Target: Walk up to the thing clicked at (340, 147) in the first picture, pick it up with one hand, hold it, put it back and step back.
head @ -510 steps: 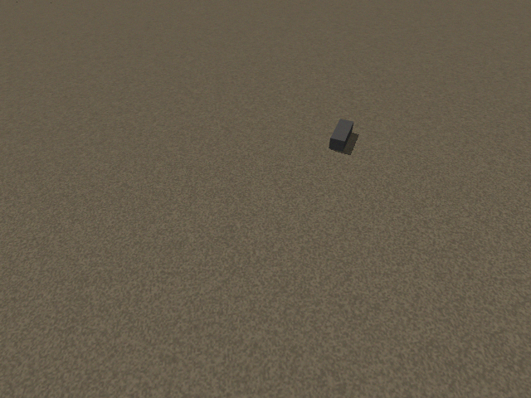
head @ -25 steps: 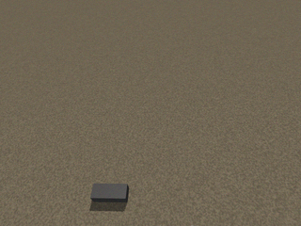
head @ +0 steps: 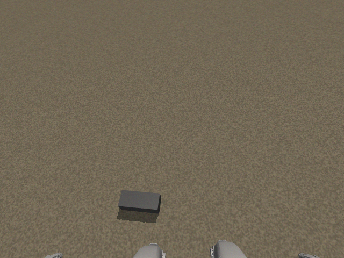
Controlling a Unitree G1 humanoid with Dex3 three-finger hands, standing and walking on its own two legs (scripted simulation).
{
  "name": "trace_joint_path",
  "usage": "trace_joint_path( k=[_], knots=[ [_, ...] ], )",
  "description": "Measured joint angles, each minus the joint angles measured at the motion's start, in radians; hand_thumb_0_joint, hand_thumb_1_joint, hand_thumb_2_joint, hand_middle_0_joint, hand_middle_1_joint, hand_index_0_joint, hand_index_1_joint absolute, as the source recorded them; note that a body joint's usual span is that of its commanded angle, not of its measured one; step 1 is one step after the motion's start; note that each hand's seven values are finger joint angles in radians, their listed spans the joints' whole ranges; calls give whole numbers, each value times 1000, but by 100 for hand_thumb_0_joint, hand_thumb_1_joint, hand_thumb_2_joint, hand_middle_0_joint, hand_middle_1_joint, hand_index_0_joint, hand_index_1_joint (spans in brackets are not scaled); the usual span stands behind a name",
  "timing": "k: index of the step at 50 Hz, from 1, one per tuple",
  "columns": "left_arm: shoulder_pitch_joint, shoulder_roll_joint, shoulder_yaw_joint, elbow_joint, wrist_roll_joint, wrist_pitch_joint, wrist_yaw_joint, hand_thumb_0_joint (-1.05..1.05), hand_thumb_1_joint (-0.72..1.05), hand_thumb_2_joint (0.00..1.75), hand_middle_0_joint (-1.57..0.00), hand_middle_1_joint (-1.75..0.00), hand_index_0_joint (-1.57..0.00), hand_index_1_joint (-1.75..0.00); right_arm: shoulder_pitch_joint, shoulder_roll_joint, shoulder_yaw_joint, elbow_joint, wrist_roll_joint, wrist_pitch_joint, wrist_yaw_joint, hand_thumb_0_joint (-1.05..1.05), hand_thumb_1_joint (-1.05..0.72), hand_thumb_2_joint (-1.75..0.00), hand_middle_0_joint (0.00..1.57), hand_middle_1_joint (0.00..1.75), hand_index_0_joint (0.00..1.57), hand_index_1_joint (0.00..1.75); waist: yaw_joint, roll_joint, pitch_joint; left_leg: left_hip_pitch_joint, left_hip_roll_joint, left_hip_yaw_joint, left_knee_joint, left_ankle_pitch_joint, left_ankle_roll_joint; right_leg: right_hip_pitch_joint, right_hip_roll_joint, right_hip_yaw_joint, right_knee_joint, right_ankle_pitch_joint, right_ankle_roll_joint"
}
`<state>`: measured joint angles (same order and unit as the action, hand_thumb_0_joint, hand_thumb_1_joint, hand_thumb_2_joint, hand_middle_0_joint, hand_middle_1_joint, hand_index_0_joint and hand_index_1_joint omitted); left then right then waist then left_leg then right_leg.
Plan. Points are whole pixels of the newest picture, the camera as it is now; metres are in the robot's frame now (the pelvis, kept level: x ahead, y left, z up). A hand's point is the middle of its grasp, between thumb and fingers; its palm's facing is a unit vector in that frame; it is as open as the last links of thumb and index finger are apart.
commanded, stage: walk up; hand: left
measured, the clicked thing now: (140, 201) +0.45 +0.25 -0.70
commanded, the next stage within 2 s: stand in 0.70 s
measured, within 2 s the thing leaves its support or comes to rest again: neither
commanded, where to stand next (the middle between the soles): +0.05 +0.04 m, yaw -6 degrees
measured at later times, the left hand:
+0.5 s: hand out of the picture +0.10 +0.26 -0.13, palm faces -0.06 -0.94 -0.35, open 7.4 cm
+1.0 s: hand out of the picture +0.13 +0.25 -0.12, palm faces -0.07 -0.94 -0.33, open 7.4 cm
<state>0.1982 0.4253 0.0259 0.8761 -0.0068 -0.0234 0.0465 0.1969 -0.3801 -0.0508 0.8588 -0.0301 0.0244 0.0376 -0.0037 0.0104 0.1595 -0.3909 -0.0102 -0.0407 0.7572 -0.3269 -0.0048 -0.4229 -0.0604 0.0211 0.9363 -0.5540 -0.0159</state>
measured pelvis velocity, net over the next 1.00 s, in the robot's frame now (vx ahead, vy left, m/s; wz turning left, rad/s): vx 0.02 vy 0.01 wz -0.05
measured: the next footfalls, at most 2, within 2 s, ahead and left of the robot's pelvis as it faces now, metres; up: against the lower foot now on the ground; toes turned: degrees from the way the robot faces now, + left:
none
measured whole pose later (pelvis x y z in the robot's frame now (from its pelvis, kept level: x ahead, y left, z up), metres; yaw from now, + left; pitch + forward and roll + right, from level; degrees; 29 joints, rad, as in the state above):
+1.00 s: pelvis +0.02 +0.01 +0.04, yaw -3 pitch -3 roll +0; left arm 0.05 0.35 0.01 1.14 0.00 -0.02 -0.01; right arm 0.06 -0.35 -0.01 1.14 -0.01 -0.01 0.01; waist -0.01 0.00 0.07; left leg -0.14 0.02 -0.01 0.35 -0.16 -0.02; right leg -0.11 -0.01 0.03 0.35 -0.19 0.02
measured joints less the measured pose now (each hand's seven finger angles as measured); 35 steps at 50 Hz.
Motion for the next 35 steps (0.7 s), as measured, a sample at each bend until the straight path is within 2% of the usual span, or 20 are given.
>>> trace_joint_path(
  k=[3,5,6,9,11,17,35],
  knots=[
    [1,-6,-2,24,1,-5,-12,0,90,90,-20,-30,-20,-30,-15,10,12,0,5,-8,-7,1,-90,-90,21,30,21,30,-3,-14,-25,-9,11,4,0,1,-7,39,28,-14,-88,54,-10],
    [0,-29,-1,47,11,-12,-18,0,90,90,-20,-30,-20,-30,-28,-1,15,12,11,-9,-11,1,-90,-90,21,30,21,30,-1,13,-27,-9,35,-9,20,-11,-16,85,56,-31,-182,173,3],
    [2,-41,-4,56,19,-14,-22,0,90,90,-20,-30,-20,-30,-32,-3,16,22,14,-8,-14,1,-90,-90,21,30,21,30,-1,26,-31,-4,46,-18,21,-13,-16,99,67,-39,-200,189,10],
    [19,-52,-15,79,27,-12,-39,0,90,90,-21,-30,-20,-30,-41,4,22,59,18,-15,-18,1,-90,-90,21,30,21,30,10,-2,-54,30,26,-4,-24,-20,5,112,52,-19,-213,188,14],
    [21,-62,-24,101,23,-6,-46,0,90,90,-21,-30,-20,-30,-43,-1,22,79,18,-29,-17,1,-90,-90,21,30,21,30,10,-7,-67,54,20,5,-66,24,-5,124,44,-11,-231,194,23],
    [-1,-62,-27,147,11,-8,-56,1,90,90,-21,-30,-21,-30,-56,3,40,137,18,-46,-18,1,-90,-90,21,30,21,30,16,-11,-85,94,36,9,-126,38,-15,173,59,-7,-321,235,28],
    [-100,-57,-28,245,3,1,-57,0,90,90,-20,-30,-20,-30,-112,15,44,246,24,-43,-21,1,-90,-90,21,30,21,30,2,0,-98,208,38,34,-316,115,-15,276,55,14,-508,317,34]
  ],
)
